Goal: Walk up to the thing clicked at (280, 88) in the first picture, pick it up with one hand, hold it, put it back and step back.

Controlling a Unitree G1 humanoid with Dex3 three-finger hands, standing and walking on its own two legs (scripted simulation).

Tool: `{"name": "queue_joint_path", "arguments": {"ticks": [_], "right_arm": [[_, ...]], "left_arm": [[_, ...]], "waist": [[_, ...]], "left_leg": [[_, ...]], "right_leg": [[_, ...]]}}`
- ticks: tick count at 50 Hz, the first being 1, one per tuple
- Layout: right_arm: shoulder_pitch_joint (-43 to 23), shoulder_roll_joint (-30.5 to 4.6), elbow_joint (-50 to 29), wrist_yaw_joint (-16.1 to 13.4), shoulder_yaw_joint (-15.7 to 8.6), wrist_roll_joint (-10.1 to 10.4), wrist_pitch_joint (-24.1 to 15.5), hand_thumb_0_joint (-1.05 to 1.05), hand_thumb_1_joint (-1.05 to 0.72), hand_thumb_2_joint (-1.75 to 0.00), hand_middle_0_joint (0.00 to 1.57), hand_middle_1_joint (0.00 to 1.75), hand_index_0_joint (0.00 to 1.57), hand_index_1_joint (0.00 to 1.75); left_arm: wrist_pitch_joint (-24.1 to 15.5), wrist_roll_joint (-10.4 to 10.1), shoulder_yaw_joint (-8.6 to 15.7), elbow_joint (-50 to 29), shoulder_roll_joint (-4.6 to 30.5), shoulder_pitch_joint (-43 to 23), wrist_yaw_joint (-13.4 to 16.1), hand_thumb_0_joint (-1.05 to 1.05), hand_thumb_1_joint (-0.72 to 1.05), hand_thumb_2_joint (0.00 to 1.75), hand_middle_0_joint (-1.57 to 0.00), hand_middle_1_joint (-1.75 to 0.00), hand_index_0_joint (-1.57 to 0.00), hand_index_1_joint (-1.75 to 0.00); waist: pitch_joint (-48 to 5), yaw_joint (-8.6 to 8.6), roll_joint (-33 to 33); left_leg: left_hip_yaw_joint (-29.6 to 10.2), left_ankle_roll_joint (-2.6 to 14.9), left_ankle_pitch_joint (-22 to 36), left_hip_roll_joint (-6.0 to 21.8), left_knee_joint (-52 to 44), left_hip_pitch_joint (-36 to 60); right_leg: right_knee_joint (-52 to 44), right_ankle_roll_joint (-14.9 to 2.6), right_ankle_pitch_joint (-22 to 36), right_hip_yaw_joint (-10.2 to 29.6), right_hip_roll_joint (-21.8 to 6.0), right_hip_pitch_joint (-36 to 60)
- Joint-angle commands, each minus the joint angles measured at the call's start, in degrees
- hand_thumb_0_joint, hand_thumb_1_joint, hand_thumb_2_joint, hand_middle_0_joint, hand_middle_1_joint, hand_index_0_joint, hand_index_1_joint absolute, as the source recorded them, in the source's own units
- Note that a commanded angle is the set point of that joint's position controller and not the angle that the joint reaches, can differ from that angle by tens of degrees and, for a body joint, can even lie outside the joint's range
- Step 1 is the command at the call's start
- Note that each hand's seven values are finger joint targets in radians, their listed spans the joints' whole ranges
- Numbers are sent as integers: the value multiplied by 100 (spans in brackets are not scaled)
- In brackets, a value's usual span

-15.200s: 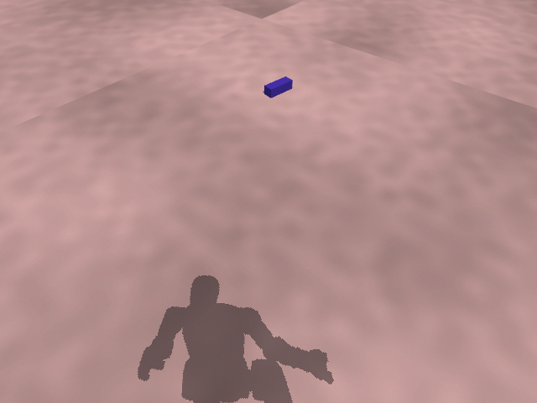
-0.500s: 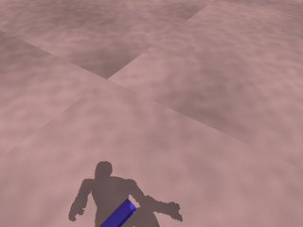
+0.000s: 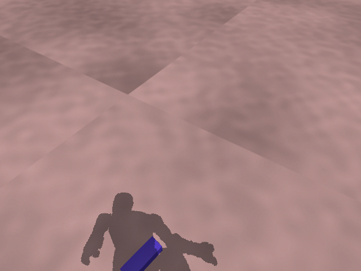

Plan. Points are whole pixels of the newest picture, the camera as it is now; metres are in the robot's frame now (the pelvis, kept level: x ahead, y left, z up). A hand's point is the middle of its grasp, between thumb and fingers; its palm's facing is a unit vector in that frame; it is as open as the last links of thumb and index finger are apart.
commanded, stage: stand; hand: left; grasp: from above
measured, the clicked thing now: (142, 259) +0.36 +0.20 -0.75
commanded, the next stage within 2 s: rise first in 0.70 s
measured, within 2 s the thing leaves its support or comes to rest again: neither
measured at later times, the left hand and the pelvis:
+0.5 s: hand out of the picture +0.07 +0.26 -0.16, palm faces -0.03 -0.94 -0.34, open 7.4 cm; pelvis +0.00 +0.00 +0.00, yaw +0 degrees
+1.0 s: hand out of the picture +0.13 +0.25 -0.17, palm faces +0.01 -0.94 -0.34, open 8.5 cm; pelvis -0.02 +0.00 -0.02, yaw +0 degrees
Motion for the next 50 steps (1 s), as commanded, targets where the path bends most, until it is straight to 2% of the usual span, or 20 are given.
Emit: {"name": "queue_joint_path", "arguments": {"ticks": [1,9,14,19,21,22,28,33,36,39,40,41,42,43,44,45,46,47,49,50], "right_arm": [[-238,-1262,-326,-101,-207,22,-110,0,-90,-90,20,30,20,30],[-256,-1252,-325,-93,-209,18,-103,0,-90,-90,20,30,20,30],[-249,-1257,-331,-95,-209,19,-113,0,-90,-90,20,30,20,30],[-253,-1255,-332,-101,-199,15,-115,0,-90,-90,20,30,20,30],[-332,-1306,-345,-104,-229,24,-115,0,-90,-90,20,30,20,30],[-302,-1251,-349,-99,-216,25,-119,0,-90,-90,20,30,20,30],[-271,-1270,-335,-91,-225,32,-107,0,-90,-90,20,30,20,30],[-269,-1273,-326,-90,-236,22,-96,0,-90,-90,20,30,20,30],[-279,-1265,-344,-82,-230,20,-112,0,-90,-90,20,30,20,30],[-325,-1256,-339,-90,-228,25,-102,0,-90,-90,20,30,20,30],[-273,-1252,-322,-89,-223,35,-100,0,-93,-92,20,31,20,31],[-129,-314,-2011,-211,59,450,-401,0,-100,-93,20,30,20,30],[128,-481,-1702,-265,15,449,-388,0,-95,-92,20,30,20,30],[425,-676,-1699,-337,-86,488,-317,0,-93,-91,20,30,20,30],[506,-676,-1785,-356,-152,450,-278,0,-90,-90,20,30,20,30],[533,-653,-1962,-364,-186,425,-284,0,-92,-91,20,30,20,30],[608,-647,-2067,-381,-297,330,-330,0,-94,-91,20,30,20,30],[772,-604,-2121,-364,-368,269,-338,0,-96,-92,20,30,20,30],[871,-524,-2355,-275,-462,176,-366,0,-96,-92,20,30,20,30],[848,-495,-2522,-256,-466,186,-385,0,-94,-91,20,30,20,30]], "left_arm": [[-152,-19,246,-313,1233,-180,76,0,90,90,-20,-30,-20,-30],[-156,-13,232,-325,1201,-171,75,0,90,90,-20,-30,-20,-30],[-163,-7,244,-339,1247,-146,76,0,90,90,-20,-30,-20,-30],[-142,-9,229,-330,1194,-176,72,0,90,90,-20,-30,-20,-30],[-148,-2,234,-340,1205,-125,74,0,90,90,-20,-30,-20,-30],[-155,5,229,-336,1218,-174,77,0,90,90,-20,-30,-20,-30],[-163,-8,233,-335,1230,-152,81,0,90,90,-20,-30,-20,-30],[-150,2,239,-328,1213,-139,72,0,90,90,-20,-30,-20,-30],[-170,2,236,-360,1221,-162,75,0,90,90,-20,-30,-20,-30],[-155,4,232,-331,1204,-127,79,0,90,90,-20,-30,-20,-30],[-153,-2,235,-316,1209,-116,78,0,82,98,-12,-38,-12,-38],[-700,-319,236,-2326,287,-2126,161,0,74,100,-17,-46,-14,-46],[-675,-328,339,-2092,551,-2857,206,0,66,97,-17,-54,-14,-54],[-465,-204,603,-1074,1007,-1819,235,0,59,96,-13,-62,-12,-62],[-323,-84,736,-580,1178,-1501,195,0,52,94,-11,-70,-11,-70],[-288,26,835,-551,1326,-1788,142,0,47,99,-5,-78,-6,-78],[-329,179,942,-528,1360,-1892,101,0,40,98,-4,-86,-6,-86],[-278,369,1079,-313,1429,-1443,90,0,32,99,-2,-94,-5,-92],[-142,576,1135,-269,1092,-751,40,0,16,100,0,-105,-2,-101],[-71,659,1151,-421,1067,-623,75,0,8,101,0,-105,-2,-101]], "waist": [[-327,-19,17],[-308,-18,40],[-460,-4,67],[-376,1,70],[-454,35,79],[-444,-4,18],[-341,-12,12],[-239,-18,51],[-445,-16,41],[-344,-3,27],[-232,-15,13],[151,-702,203],[-81,-530,111],[-23,-382,-83],[-228,-309,-172],[-355,-255,-250],[-845,-201,-242],[-1172,-119,-107],[-1456,102,164],[-1501,167,288]], "left_leg": [[-592,133,945,689,-276,149],[-596,132,796,668,-284,76],[-590,151,1008,684,-235,154],[-607,151,943,692,-285,67],[-606,171,1014,698,-227,189],[-612,162,1081,699,-230,163],[-607,157,983,681,-246,153],[-611,150,610,652,-327,32],[-592,165,896,676,-233,145],[-604,154,855,668,-269,126],[-613,144,687,656,-322,64],[108,106,-149,-113,87,-546],[62,97,-329,-130,136,-456],[52,100,-345,-90,214,-633],[47,108,-293,-131,432,-803],[35,127,-228,-125,651,-946],[26,119,-32,-124,851,-901],[37,105,150,-174,1073,-1050],[50,55,327,-223,1365,-1325],[43,22,328,-219,1354,-1319]], "right_leg": [[-290,-235,681,465,-569,-166],[-323,-240,610,464,-575,-160],[-271,-228,862,468,-603,-35],[-270,-225,719,454,-593,-54],[-270,-230,787,442,-592,-82],[-244,-234,847,429,-599,-63],[-307,-228,749,439,-589,-154],[-364,-248,469,466,-584,-186],[-319,-241,774,477,-614,-72],[-323,-233,660,440,-583,-168],[-361,-224,516,440,-568,-208],[115,-221,276,114,229,-1559],[161,-252,42,32,223,-1284],[202,-264,-86,-33,280,-1284],[349,-286,-146,-47,277,-1394],[545,-280,-101,-51,282,-1463],[780,-279,139,-3,254,-1472],[1005,-278,350,25,207,-1426],[1338,-309,405,47,223,-1525],[1388,-326,330,15,247,-1515]]}}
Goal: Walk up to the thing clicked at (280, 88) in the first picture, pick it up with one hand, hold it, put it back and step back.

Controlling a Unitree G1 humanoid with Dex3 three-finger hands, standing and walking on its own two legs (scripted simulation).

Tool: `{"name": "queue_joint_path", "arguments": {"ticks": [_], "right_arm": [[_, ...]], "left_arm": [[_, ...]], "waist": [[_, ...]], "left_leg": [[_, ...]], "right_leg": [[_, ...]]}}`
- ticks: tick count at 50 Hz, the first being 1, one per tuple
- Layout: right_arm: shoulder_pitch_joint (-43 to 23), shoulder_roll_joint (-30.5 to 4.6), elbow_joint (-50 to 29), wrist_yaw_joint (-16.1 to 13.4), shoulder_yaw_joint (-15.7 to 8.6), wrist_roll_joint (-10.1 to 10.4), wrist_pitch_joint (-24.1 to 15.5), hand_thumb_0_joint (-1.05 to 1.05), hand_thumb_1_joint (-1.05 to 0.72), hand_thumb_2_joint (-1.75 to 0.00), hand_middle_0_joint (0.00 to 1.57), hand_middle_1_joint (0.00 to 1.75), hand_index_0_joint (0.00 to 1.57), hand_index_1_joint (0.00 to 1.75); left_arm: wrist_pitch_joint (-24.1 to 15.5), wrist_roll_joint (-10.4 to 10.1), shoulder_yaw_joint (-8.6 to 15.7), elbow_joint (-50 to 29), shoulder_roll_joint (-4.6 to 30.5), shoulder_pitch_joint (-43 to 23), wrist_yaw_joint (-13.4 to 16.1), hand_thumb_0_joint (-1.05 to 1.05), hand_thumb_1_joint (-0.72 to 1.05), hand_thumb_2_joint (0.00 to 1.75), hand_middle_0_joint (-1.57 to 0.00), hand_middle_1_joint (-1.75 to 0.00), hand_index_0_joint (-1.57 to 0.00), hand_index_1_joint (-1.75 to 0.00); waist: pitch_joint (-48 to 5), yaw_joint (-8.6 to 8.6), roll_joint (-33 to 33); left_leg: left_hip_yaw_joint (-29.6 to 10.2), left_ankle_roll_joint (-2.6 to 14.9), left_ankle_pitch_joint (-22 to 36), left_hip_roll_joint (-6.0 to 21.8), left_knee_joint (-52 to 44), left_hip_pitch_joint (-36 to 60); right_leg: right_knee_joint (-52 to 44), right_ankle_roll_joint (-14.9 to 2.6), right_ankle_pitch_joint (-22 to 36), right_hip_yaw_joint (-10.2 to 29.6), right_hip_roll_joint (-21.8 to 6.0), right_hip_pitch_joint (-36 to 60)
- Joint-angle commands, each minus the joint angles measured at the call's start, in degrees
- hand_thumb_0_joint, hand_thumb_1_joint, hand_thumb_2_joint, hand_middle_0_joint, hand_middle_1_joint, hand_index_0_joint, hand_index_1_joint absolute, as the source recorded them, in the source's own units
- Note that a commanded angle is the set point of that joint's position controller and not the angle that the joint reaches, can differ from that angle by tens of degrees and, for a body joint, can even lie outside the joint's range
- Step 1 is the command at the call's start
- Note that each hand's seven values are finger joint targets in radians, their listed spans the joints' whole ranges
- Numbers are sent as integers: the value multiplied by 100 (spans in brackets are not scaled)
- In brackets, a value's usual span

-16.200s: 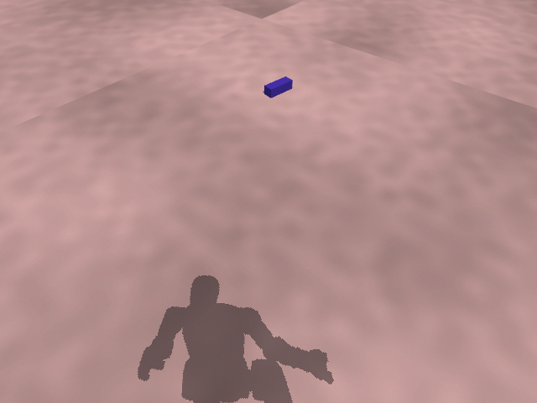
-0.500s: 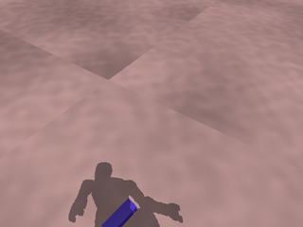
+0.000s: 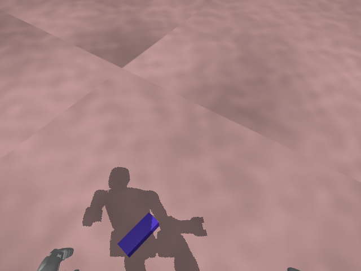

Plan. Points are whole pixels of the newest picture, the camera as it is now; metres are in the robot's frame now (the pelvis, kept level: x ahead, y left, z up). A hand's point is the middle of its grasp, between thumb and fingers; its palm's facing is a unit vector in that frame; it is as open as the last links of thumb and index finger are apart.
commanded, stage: rise first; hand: left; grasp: from above
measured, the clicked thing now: (139, 234) +0.39 +0.20 -0.74
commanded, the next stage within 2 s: none
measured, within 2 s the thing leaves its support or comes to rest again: neither
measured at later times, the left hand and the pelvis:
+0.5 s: hand out of the picture +0.14 +0.26 -0.23, palm faces -0.13 -0.83 -0.54, open 14.1 cm; pelvis +0.00 +0.00 -0.07, yaw -1 degrees
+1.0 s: hand out of the picture +0.17 +0.28 -0.37, palm faces -0.32 -0.49 -0.81, open 14.1 cm; pelvis -0.04 -0.01 -0.21, yaw -2 degrees
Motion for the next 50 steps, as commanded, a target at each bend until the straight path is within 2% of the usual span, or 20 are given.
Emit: {"name": "queue_joint_path", "arguments": {"ticks": [1,4,6,7,9,11,15,21,25,30,33,34,36,40,42,43,44,45,48,50], "right_arm": [[304,-892,-945,-42,-411,-46,-167,0,-94,-91,20,30,20,30],[211,-850,-1285,9,-409,-10,-173,0,-91,-90,20,30,20,30],[34,-836,-1463,33,-399,-20,-232,0,-90,-90,20,30,20,30],[121,-820,-1524,46,-418,-38,-271,0,-86,-89,20,30,20,30],[262,-778,-1547,59,-432,-56,-333,0,-86,-89,20,30,20,30],[325,-764,-1613,69,-456,-96,-432,0,-86,-89,20,30,20,30],[312,-699,-1799,31,-455,-137,-548,0,-83,-88,20,30,20,30],[289,-664,-1867,-38,-487,-158,-639,0,-82,-88,20,30,20,30],[189,-652,-1878,-75,-471,-181,-681,0,-80,-87,20,30,20,30],[0,-579,-1980,-113,-437,-171,-719,0,-78,-87,20,30,20,30],[-136,-606,-1984,-120,-465,-176,-715,0,-79,-87,20,30,20,30],[-140,-627,-1983,-118,-481,-174,-707,0,-78,-87,20,30,20,30],[-189,-616,-1934,-144,-452,-166,-704,0,-78,-87,20,30,20,30],[-402,-647,-1756,-176,-429,-207,-727,0,-78,-87,20,30,20,30],[-440,-678,-1631,-177,-437,-228,-749,0,-80,-87,20,30,20,30],[-405,-705,-1592,-167,-468,-249,-756,0,-80,-87,20,30,20,30],[-431,-735,-1530,-153,-459,-256,-761,0,-81,-88,20,30,20,30],[-425,-720,-1436,-140,-427,-253,-753,0,-82,-88,20,30,20,30],[-488,-766,-1236,-118,-407,-317,-743,0,-86,-89,20,30,20,30],[-508,-785,-1069,-101,-381,-361,-745,0,-88,-89,20,30,20,30]], "left_arm": [[105,416,505,-527,1147,432,135,0,0,101,0,-106,-3,-102],[490,522,367,-892,880,387,255,0,-24,102,-1,-104,-3,-102],[617,606,402,-1173,1007,100,352,0,-40,100,-4,-104,-4,-103],[646,665,464,-1262,988,176,392,0,-47,100,-3,-104,-3,-104],[672,795,431,-1374,834,355,434,0,-52,100,-4,-105,-4,-105],[602,897,546,-1767,919,258,504,0,-56,102,-4,-104,-3,-105],[643,1174,573,-2379,831,570,668,0,-55,103,-3,-104,-1,-105],[989,1381,518,-3102,655,1116,837,0,-55,102,-2,-105,-1,-106],[1179,1533,515,-3326,650,1157,952,0,-51,100,-1,-105,-1,-105],[1348,1795,484,-3561,552,1398,1149,0,-49,99,0,-105,0,-105],[1417,1880,453,-3805,552,1522,1251,0,-49,99,-1,-106,-1,-105],[1445,1892,415,-3863,515,1535,1282,0,-47,98,0,-105,-1,-105],[1459,2053,406,-3789,609,1083,1392,0,-49,98,-1,-107,-1,-106],[1337,2455,285,-3127,660,213,1657,0,-48,98,-1,-104,-1,-104],[1240,2742,322,-2833,796,-49,1840,0,-48,97,-2,-105,-2,-104],[1211,2879,126,-2695,581,-175,1935,0,-48,97,-3,-105,-3,-104],[1179,3025,123,-2520,684,-463,2051,0,-50,99,-3,-104,-3,-104],[1160,3166,188,-2342,799,-454,2195,0,-52,99,-4,-104,-4,-104],[1184,3474,88,-1953,740,-1109,2618,0,-55,102,-7,-101,-5,-102],[1284,3681,121,-1600,797,-1467,2945,0,-57,103,-8,-100,-6,-102]], "waist": [[-1465,247,412],[-1387,91,235],[-1148,97,171],[-1303,78,208],[-1505,37,220],[-1655,47,271],[-2001,20,465],[-2419,-32,456],[-2403,-64,390],[-2553,14,435],[-2710,87,559],[-2844,30,551],[-2805,-68,426],[-2662,-127,309],[-2967,-37,426],[-3198,-107,403],[-3256,-127,314],[-3430,-5,396],[-3892,-89,443],[-4146,-46,507]], "left_leg": [[85,-4,647,-277,61,206],[15,6,520,-227,189,9],[-24,-5,157,-179,394,-370],[-6,3,121,-170,564,-430],[-18,5,234,-142,937,-614],[-70,2,301,-86,1295,-880],[-110,-1,143,-58,1778,-1192],[-200,31,349,5,2328,-1451],[-213,32,315,7,2708,-1890],[-205,44,-11,-31,3101,-2412],[-286,14,34,-4,3314,-2536],[-302,8,167,8,3413,-2572],[-249,42,-30,-31,3697,-2996],[-231,55,-808,-59,4228,-3925],[-174,53,-793,-74,4614,-4198],[-187,39,-638,-73,4788,-4265],[-200,45,-749,-64,4949,-4496],[-174,53,-696,-63,5109,-4607],[-241,11,-663,-27,5532,-4900],[-253,-14,-680,-4,5838,-5111]], "right_leg": [[76,-287,647,10,252,2],[171,-279,461,-51,301,-282],[375,-279,45,-79,333,-715],[539,-278,13,-66,328,-809],[940,-275,121,-58,337,-1105],[1342,-274,155,-57,340,-1419],[1868,-274,12,4,319,-1944],[2347,-273,114,23,314,-2356],[2695,-271,79,-2,306,-2694],[3105,-297,-149,3,300,-3156],[3454,-319,-248,-46,311,-3518],[3557,-326,-150,-48,311,-3593],[3702,-301,-155,-21,303,-3769],[4194,-306,-761,19,289,-4636],[4547,-314,-731,57,296,-4978],[4744,-313,-574,31,303,-5087],[4889,-305,-655,29,316,-5290],[5039,-308,-622,68,330,-5428],[5519,-321,-613,6,352,-5984],[5807,-329,-634,-38,360,-6338]]}}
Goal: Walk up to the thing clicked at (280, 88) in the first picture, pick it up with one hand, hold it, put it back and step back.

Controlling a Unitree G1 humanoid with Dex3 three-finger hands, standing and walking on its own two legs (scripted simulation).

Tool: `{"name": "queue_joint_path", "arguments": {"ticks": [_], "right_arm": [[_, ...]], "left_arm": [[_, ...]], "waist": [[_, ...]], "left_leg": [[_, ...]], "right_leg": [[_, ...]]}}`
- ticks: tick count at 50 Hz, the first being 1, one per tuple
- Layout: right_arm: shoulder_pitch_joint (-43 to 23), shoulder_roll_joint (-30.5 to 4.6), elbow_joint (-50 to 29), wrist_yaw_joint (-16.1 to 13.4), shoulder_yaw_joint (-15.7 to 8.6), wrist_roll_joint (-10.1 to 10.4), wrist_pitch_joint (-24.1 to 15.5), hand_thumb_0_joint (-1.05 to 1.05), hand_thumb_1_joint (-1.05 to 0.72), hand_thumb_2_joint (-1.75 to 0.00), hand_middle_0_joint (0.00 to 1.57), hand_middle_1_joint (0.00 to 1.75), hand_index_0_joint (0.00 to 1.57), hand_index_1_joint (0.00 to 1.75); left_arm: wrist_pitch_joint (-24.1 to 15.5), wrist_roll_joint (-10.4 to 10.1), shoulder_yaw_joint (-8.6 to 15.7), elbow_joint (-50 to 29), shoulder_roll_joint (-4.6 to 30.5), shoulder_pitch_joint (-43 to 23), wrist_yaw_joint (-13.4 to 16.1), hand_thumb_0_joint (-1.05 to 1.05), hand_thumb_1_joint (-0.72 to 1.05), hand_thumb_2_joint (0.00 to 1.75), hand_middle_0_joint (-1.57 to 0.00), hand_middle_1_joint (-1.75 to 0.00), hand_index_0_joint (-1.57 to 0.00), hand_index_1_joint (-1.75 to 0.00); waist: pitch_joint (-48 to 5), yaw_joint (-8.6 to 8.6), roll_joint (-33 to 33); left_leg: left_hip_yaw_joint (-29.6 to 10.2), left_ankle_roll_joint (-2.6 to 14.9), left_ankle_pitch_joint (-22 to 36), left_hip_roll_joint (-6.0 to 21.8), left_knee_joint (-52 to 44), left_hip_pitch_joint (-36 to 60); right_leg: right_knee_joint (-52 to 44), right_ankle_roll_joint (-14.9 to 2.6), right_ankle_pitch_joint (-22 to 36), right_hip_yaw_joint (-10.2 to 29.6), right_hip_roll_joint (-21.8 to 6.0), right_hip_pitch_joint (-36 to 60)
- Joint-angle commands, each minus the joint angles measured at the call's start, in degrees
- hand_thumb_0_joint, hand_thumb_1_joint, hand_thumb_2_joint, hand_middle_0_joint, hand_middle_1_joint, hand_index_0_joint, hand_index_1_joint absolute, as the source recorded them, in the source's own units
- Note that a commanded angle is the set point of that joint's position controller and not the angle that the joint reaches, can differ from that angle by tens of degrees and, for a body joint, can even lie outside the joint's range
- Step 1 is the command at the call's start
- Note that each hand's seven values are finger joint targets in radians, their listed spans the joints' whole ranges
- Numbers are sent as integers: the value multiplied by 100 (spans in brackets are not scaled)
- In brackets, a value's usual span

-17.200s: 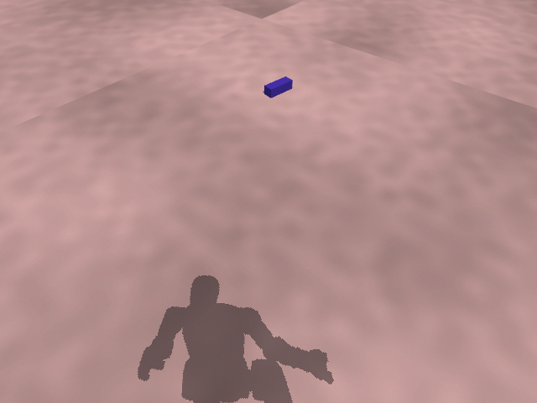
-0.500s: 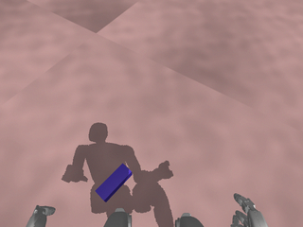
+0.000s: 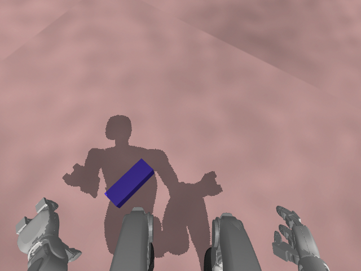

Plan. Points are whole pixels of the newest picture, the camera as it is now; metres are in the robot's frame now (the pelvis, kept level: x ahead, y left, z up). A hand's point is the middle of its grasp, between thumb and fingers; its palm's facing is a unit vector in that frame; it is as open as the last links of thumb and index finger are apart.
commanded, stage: rise first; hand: left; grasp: from above
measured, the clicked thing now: (130, 182) +0.42 +0.22 -0.53
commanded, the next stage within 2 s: none
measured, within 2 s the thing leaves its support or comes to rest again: neither
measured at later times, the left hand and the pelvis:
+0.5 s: hand (94, 201) +0.31 +0.28 -0.31, palm faces -0.20 -0.32 -0.93, open 14.2 cm; pelvis -0.06 +0.00 -0.16, yaw -4 degrees
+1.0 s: hand (107, 192) +0.35 +0.26 -0.36, palm faces -0.24 -0.35 -0.91, open 14.1 cm; pelvis -0.05 +0.00 -0.21, yaw -4 degrees
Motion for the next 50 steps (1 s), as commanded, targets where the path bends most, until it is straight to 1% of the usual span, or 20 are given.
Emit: {"name": "queue_joint_path", "arguments": {"ticks": [1,4,6,9,12,16,21,24,29,34,36,41,42,43,44,45,47,48,49,50], "right_arm": [[304,-876,-134,-63,-252,-66,-167,0,-89,-90,20,30,20,30],[275,-919,82,-15,-208,-188,-207,0,-89,-90,20,30,20,30],[141,-885,202,70,-178,-291,-268,0,-89,-90,20,30,20,30],[119,-840,375,260,-223,-428,-349,0,-89,-90,20,30,20,30],[69,-782,503,460,-231,-541,-411,0,-89,-90,20,30,20,30],[64,-754,663,740,-232,-665,-485,0,-89,-90,20,30,20,30],[284,-861,860,998,-242,-664,-601,0,-89,-90,20,30,20,30],[564,-902,1029,1096,-240,-645,-661,0,-90,-90,20,30,20,30],[746,-1154,1094,1229,-225,-582,-781,0,-90,-90,20,30,20,30],[956,-1233,1226,1339,-189,-612,-853,0,-90,-90,20,30,20,30],[1129,-1245,1306,1394,-203,-658,-878,0,-90,-90,20,30,20,30],[1202,-1331,1312,1527,-180,-709,-894,0,-90,-90,20,30,20,30],[1283,-1249,1374,1558,-177,-748,-900,0,-90,-90,20,30,20,30],[1258,-1320,1300,1586,-178,-728,-903,0,-89,-90,20,30,20,30],[1409,-1292,1382,1612,-197,-752,-909,0,-89,-90,20,30,20,30],[1340,-1366,1322,1638,-206,-753,-903,0,-89,-90,20,30,20,30],[1363,-1333,1334,1666,-200,-750,-907,0,-89,-90,20,30,20,30],[1440,-1312,1382,1675,-209,-762,-909,0,-90,-90,20,30,20,30],[1436,-1337,1366,1686,-220,-757,-903,0,-90,-90,20,30,20,30],[1457,-1282,1363,1706,-203,-767,-910,0,-90,-90,20,30,20,30]], "left_arm": [[24,579,300,49,1063,-1277,878,0,-58,103,-8,-100,-6,-102],[287,680,373,515,1195,-2209,1348,0,-61,106,-8,-100,-5,-103],[471,661,561,834,1399,-2625,1601,0,-61,107,-8,-101,-5,-104],[719,602,636,1329,1308,-2959,1836,0,-61,108,-8,-101,-5,-104],[824,553,680,1731,1405,-3436,1932,0,-61,108,-9,-101,-6,-104],[829,529,739,2012,1666,-4066,1953,0,-61,107,-11,-100,-8,-103],[727,410,686,2403,1684,-4671,1823,0,-59,105,-10,-102,-8,-105],[673,294,695,2523,1756,-5004,1714,0,-59,106,-9,-105,-7,-107],[663,406,757,3003,1774,-5463,1699,0,-60,106,-8,-105,-7,-107],[651,452,861,3684,1746,-5636,1827,0,-60,105,-8,-104,-7,-106],[565,455,953,3480,1882,-6040,1845,0,-60,105,-9,-103,-7,-105],[542,650,1159,4057,2129,-5857,1913,0,-57,102,-9,-104,-8,-105],[473,625,1175,3648,2225,-6183,1881,0,-58,103,-9,-104,-7,-105],[515,626,1141,4202,2066,-5735,1861,0,-58,104,-9,-103,-7,-105],[455,685,1212,3668,2300,-6191,1835,0,-58,103,-9,-104,-8,-105],[452,640,1277,3968,2319,-5879,1826,0,-58,102,-9,-104,-8,-105],[433,733,1243,4166,2178,-5766,1806,0,-58,103,-8,-103,-7,-105],[376,757,1253,3794,2340,-6063,1778,0,-59,103,-9,-104,-7,-105],[343,725,1345,3849,2378,-5961,1794,0,-59,103,-8,-103,-7,-105],[349,751,1252,3995,2228,-5925,1775,0,-59,103,-8,-104,-7,-105]], "waist": [[-2852,-69,459],[-3230,-177,433],[-3414,-109,424],[-3762,-103,399],[-3583,-167,510],[-3376,-336,412],[-3027,-585,480],[-2981,-686,576],[-2948,-750,1031],[-2770,-897,982],[-2875,-960,1117],[-2684,-961,1018],[-2753,-1012,1000],[-2710,-962,929],[-2873,-1049,969],[-2892,-926,975],[-2832,-990,913],[-2820,-1028,949],[-2942,-947,972],[-2950,-1031,898]], "left_leg": [[88,65,1374,-174,-405,1604],[94,80,1099,-114,-1,1287],[168,114,958,-106,273,968],[201,118,984,-78,614,816],[214,130,729,-69,900,394],[235,167,415,-91,1336,-190],[93,174,-280,-130,1509,-625],[81,176,-333,-152,1656,-755],[-118,115,-590,-118,1572,-419],[-75,120,-396,-119,1783,-687],[-52,98,-182,-105,1884,-678],[84,135,-102,-137,2152,-1135],[92,146,-27,-137,2212,-1112],[127,148,-12,-130,2237,-1184],[153,165,148,-140,2356,-1179],[163,163,103,-137,2342,-1253],[185,172,132,-135,2431,-1345],[186,183,161,-135,2489,-1363],[212,175,208,-124,2498,-1362],[235,190,284,-125,2579,-1410]], "right_leg": [[-477,-226,1573,-104,312,265],[-243,-212,1396,-156,303,-45],[-169,-191,1278,-126,285,-181],[50,-170,1254,-132,259,-274],[269,-157,891,-139,267,-678],[449,-119,304,-68,307,-1040],[754,-125,-343,-147,354,-1561],[905,-133,-356,-157,356,-1751],[1365,-200,-149,-385,310,-2394],[1569,-183,151,-430,300,-2551],[1683,-190,333,-427,298,-2475],[1755,-166,303,-415,338,-2404],[1780,-160,352,-407,333,-2336],[1768,-161,319,-409,353,-2292],[1789,-144,496,-386,352,-2243],[1841,-157,386,-398,361,-2160],[1829,-139,429,-394,384,-2211],[1851,-137,466,-387,381,-2228],[1862,-135,503,-375,394,-2104],[1879,-122,640,-364,391,-2043]]}}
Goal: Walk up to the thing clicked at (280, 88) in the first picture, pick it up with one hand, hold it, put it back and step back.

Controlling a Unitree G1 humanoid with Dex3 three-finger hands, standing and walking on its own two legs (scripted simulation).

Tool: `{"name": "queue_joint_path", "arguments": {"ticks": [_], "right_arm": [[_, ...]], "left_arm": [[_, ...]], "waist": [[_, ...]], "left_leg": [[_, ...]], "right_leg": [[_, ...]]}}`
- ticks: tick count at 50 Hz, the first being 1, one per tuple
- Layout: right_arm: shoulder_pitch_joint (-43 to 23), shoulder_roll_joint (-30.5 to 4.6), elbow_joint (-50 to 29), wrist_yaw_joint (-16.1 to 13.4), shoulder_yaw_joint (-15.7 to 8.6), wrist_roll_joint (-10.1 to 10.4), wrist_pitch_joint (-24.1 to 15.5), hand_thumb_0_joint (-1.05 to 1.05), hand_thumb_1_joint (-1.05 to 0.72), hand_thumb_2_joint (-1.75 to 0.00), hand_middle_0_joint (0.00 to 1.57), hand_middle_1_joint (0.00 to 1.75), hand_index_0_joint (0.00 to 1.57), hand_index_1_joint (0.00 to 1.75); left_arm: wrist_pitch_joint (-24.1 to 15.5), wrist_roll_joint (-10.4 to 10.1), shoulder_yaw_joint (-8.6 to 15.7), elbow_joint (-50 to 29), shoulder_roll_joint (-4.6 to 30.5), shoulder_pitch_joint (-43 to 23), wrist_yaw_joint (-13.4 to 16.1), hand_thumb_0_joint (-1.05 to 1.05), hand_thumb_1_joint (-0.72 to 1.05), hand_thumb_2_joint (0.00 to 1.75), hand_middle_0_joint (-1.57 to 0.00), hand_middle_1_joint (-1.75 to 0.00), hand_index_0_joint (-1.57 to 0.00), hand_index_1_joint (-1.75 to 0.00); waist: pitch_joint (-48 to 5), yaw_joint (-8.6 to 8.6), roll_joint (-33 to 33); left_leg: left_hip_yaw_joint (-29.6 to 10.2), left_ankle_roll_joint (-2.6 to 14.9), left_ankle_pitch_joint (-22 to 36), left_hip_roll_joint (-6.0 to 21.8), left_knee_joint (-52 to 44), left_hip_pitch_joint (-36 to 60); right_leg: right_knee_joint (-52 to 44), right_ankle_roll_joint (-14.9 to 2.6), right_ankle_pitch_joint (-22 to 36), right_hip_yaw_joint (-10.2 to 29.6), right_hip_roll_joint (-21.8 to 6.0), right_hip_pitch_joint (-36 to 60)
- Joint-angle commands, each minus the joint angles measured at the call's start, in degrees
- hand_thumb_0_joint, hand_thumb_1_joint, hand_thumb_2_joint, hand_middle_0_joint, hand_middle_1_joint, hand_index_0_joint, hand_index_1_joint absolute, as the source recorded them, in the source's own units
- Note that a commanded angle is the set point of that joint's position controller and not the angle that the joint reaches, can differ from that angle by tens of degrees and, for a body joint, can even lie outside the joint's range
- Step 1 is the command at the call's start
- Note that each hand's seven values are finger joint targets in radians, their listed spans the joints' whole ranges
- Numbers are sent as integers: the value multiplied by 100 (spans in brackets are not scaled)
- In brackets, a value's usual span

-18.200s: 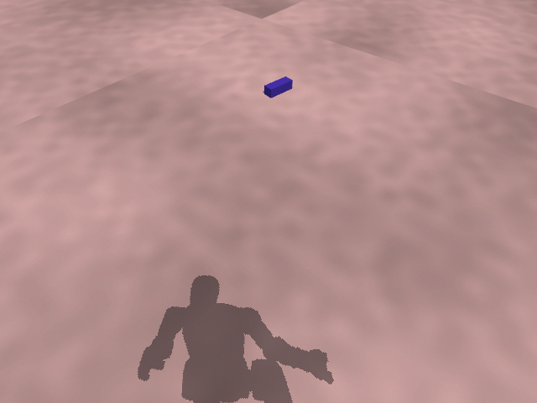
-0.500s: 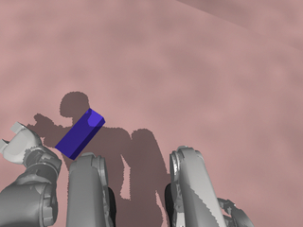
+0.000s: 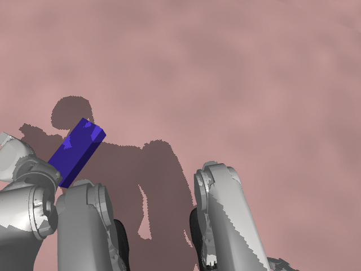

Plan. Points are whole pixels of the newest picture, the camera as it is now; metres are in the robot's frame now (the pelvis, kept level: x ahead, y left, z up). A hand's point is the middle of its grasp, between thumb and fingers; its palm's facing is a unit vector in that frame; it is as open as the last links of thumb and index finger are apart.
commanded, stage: rise first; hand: left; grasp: from above
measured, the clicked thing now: (75, 152) +0.45 +0.25 -0.32
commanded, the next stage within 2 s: none
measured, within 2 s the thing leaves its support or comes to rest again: neither
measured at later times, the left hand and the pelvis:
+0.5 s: hand (41, 163) +0.40 +0.29 -0.19, palm faces -0.19 -0.38 -0.91, open 14.3 cm; pelvis +0.01 +0.00 -0.02, yaw -1 degrees
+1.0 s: hand (45, 160) +0.41 +0.29 -0.20, palm faces -0.20 -0.37 -0.91, open 14.3 cm; pelvis +0.01 +0.00 -0.02, yaw -3 degrees
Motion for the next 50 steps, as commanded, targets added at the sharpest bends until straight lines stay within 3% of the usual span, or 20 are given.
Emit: {"name": "queue_joint_path", "arguments": {"ticks": [1,4,7,12,14,17,18,21,24,26,30,33,34,39,41,43,45,47,48,50], "right_arm": [[971,-1080,-74,32,-283,29,-114,0,-90,-90,20,30,20,30],[1047,-1074,-51,51,-276,7,-106,0,-90,-90,20,30,20,30],[1046,-1054,-19,94,-262,-25,-121,0,-90,-90,20,30,20,30],[1073,-1156,26,146,-247,-55,-179,0,-90,-90,20,30,20,30],[1119,-1142,85,174,-244,-91,-192,0,-90,-90,20,30,20,30],[1102,-1179,87,233,-221,-126,-201,0,-90,-90,20,30,20,30],[1154,-1181,114,248,-213,-130,-197,0,-90,-90,20,30,20,30],[1097,-1225,80,283,-211,-146,-191,0,-90,-90,20,30,20,30],[1066,-1288,81,312,-241,-129,-171,0,-90,-90,20,30,20,30],[1074,-1230,85,356,-194,-162,-148,0,-90,-90,20,30,20,30],[1194,-1238,123,409,-161,-174,-136,0,-90,-90,20,30,20,30],[1143,-1323,137,457,-195,-239,-137,0,-90,-90,20,30,20,30],[1258,-1224,165,477,-125,-216,-132,0,-90,-90,20,30,20,30],[1073,-1382,110,512,-197,-195,-90,0,-91,-90,20,30,20,30],[1048,-1423,79,511,-220,-163,-105,0,-90,-90,20,30,20,30],[1167,-1398,117,502,-212,-139,-88,0,-90,-90,20,30,20,30],[1136,-1377,143,521,-169,-185,-113,0,-90,-90,20,30,20,30],[1318,-1362,289,530,-140,-155,-113,0,-90,-90,20,30,20,30],[1179,-1397,161,551,-148,-201,-136,0,-90,-90,20,30,20,30],[1372,-1410,264,573,-111,-210,-155,0,-90,-90,20,30,20,30]], "left_arm": [[-109,174,-64,-471,1359,-1440,170,0,-58,101,-8,-105,-7,-106],[-174,165,165,-708,1579,-1622,267,0,-59,102,-8,-104,-7,-105],[-123,234,-49,-185,1235,-1448,245,0,-59,103,-8,-104,-7,-105],[-184,149,198,-191,1484,-1542,390,0,-61,104,-8,-103,-6,-105],[-180,186,152,-262,1452,-1792,403,0,-61,105,-8,-101,-6,-104],[-187,133,123,-9,1377,-1796,455,0,-60,103,-8,-103,-6,-105],[-244,119,254,-392,1597,-2016,479,0,-61,104,-8,-102,-6,-105],[-166,146,363,-233,1637,-1731,536,0,-61,105,-8,-101,-5,-104],[-103,182,358,-54,1511,-1612,599,0,-61,105,-8,-101,-5,-104],[-98,128,265,7,1371,-1793,627,0,-61,105,-8,-101,-5,-104],[-136,60,489,-376,1671,-1848,619,0,-61,103,-8,-102,-6,-104],[-62,141,274,-30,1557,-1834,559,0,-60,103,-8,-103,-6,-105],[-118,82,386,-422,1616,-2048,555,0,-60,102,-8,-102,-6,-104],[-21,110,533,-224,1805,-1568,570,0,-61,103,-8,-104,-6,-106],[15,122,354,-47,1568,-1585,540,0,-61,104,-8,-102,-5,-105],[-26,129,451,-179,1642,-1763,595,0,-61,105,-8,-100,-5,-103],[-15,184,206,11,1481,-1911,568,0,-61,104,-8,-102,-5,-105],[-98,106,392,-173,1639,-2040,639,0,-61,103,-8,-102,-6,-104],[-50,138,243,241,1461,-1920,628,0,-60,102,-8,-102,-6,-104],[-104,100,392,15,1630,-2132,681,0,-60,103,-8,-102,-6,-104]], "waist": [[-3530,-54,613],[-3655,-25,578],[-3452,-171,551],[-3415,-107,576],[-3367,-263,646],[-3179,-294,635],[-3325,-270,679],[-3405,-203,765],[-3362,-184,1010],[-3141,-298,973],[-3436,-211,895],[-3137,-371,866],[-3326,-319,904],[-3395,-189,850],[-3277,-253,1004],[-3255,-274,1091],[-2975,-454,987],[-3078,-407,984],[-2946,-491,850],[-3038,-512,862]], "left_leg": [[617,205,199,-215,-1067,2408],[634,223,248,-213,-970,2297],[605,215,256,-191,-913,2290],[536,207,91,-191,-906,2312],[507,187,140,-176,-869,2404],[463,189,114,-172,-868,2314],[458,194,195,-171,-819,2313],[454,178,248,-162,-822,2461],[398,126,215,-138,-922,2644],[396,126,262,-127,-877,2510],[455,149,570,-140,-709,2423],[446,176,402,-143,-673,2294],[439,160,532,-132,-655,2413],[456,217,379,-162,-646,2215],[372,191,114,-152,-758,2319],[330,157,119,-133,-788,2477],[288,172,-24,-143,-748,2287],[288,176,129,-150,-718,2258],[275,170,98,-138,-697,2287],[273,177,276,-134,-630,2254]], "right_leg": [[-1676,-133,488,-366,157,1823],[-1684,-105,549,-333,162,1946],[-1618,-110,593,-378,173,1856],[-1614,-117,361,-443,194,1732],[-1559,-124,416,-482,195,1576],[-1534,-123,430,-525,198,1541],[-1512,-116,509,-532,205,1646],[-1469,-118,564,-546,199,1673],[-1379,-159,590,-618,219,1478],[-1382,-152,678,-622,226,1469],[-1395,-103,962,-586,241,1820],[-1378,-96,843,-605,238,1718],[-1387,-104,958,-614,250,1787],[-1368,-85,806,-602,261,1987],[-1345,-143,520,-662,283,1664],[-1361,-164,531,-673,279,1532],[-1353,-163,406,-690,285,1359],[-1349,-154,538,-691,292,1495],[-1336,-154,510,-712,273,1423],[-1354,-129,679,-707,287,1546]]}}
